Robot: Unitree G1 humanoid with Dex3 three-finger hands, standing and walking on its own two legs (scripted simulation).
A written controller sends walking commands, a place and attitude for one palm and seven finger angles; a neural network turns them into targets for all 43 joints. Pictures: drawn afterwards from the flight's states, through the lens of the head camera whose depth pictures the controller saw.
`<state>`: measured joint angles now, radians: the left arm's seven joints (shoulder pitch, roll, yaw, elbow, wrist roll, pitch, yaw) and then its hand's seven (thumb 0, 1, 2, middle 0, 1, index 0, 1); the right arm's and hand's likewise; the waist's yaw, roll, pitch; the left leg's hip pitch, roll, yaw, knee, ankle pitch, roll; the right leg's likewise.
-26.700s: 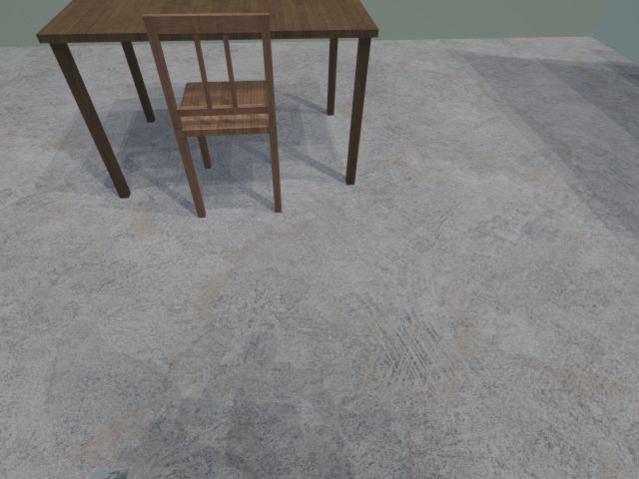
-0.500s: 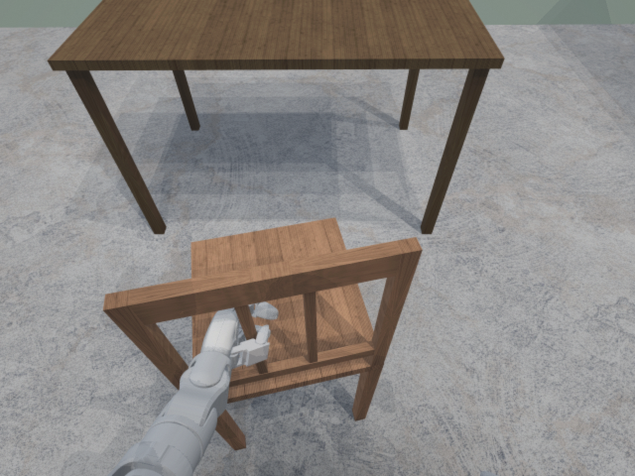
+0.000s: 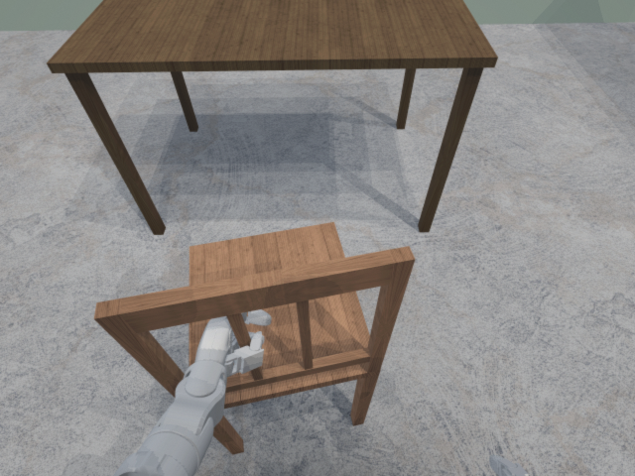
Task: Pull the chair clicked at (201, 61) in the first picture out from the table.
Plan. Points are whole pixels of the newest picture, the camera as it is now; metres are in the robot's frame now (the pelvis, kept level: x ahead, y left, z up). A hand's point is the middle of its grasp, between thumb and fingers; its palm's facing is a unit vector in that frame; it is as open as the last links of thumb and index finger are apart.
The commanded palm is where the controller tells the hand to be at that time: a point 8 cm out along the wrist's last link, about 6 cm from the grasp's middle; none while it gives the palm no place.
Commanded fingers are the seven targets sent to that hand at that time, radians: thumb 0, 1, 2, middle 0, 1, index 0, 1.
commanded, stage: stop walking, hand still on the chair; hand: left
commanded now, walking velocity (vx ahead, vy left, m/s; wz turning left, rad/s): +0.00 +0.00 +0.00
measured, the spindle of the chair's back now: (247, 347) +0.32 +0.13 -0.10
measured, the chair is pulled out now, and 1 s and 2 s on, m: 0.61 0.61 0.61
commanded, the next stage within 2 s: open the thumb and straighten the fingers in 0.02 s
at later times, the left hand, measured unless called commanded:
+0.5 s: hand (235, 342) +0.31 +0.14 -0.07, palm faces -0.05 -0.99 -0.14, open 11.8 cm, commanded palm +0.29 +0.17 -0.05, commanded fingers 0.00 -0.55 0.20 -0.25 -0.73 -0.25 -0.73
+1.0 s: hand (238, 339) +0.31 +0.13 -0.07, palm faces -0.06 -0.99 -0.11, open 17.4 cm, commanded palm +0.30 +0.19 -0.04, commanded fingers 0.00 -0.55 0.20 0.00 0.00 0.00 0.00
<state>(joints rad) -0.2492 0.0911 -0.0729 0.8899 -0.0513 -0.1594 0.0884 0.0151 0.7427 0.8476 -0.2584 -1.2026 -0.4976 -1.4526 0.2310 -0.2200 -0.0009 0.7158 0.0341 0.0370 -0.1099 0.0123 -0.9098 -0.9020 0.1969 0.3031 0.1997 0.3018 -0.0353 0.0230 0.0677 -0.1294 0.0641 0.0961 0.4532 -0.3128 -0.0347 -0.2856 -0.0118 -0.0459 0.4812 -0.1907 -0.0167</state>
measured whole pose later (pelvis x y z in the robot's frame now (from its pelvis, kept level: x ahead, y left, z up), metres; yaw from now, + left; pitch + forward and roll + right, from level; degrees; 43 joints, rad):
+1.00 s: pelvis +0.01 +0.01 -0.03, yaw +3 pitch +10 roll +0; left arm -0.18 0.15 -0.03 0.56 -0.07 0.06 0.00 -0.01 -0.54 0.20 -0.02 -0.05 -0.02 -0.06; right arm 0.29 -0.27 0.00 0.62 0.03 -0.04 -0.02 0.01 -0.91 -0.90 0.20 0.30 0.20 0.30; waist -0.07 0.03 -0.07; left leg -0.47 0.03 0.04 0.74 -0.44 -0.01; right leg -0.59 -0.07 -0.08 0.74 -0.32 0.00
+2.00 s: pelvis -0.01 +0.01 -0.05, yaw +6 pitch +10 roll +0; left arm 0.49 0.19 -0.05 -0.19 -0.19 -0.15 -0.05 -0.02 -0.54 0.20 -0.01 0.00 0.00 -0.01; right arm 0.25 -0.25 0.00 0.54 0.04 -0.19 -0.06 0.02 -0.91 -0.90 0.20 0.30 0.20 0.30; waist -0.03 0.02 -0.10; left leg -0.60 0.03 -0.01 0.95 -0.52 -0.02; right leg -0.69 -0.08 -0.12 0.92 -0.40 -0.01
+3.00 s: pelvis +0.04 +0.00 +0.00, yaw +5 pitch -2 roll +0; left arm 0.44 0.35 0.36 -0.39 -0.06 -0.04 0.18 0.00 0.52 0.71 -0.16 -0.22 -0.23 -0.26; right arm 0.14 -0.23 0.00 0.66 0.03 -0.15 -0.08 0.02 -0.91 -0.90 0.20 0.30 0.20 0.30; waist 0.06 0.12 0.00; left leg -0.06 0.05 0.01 0.47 -0.37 -0.03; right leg -0.18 -0.04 -0.13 0.51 -0.29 -0.01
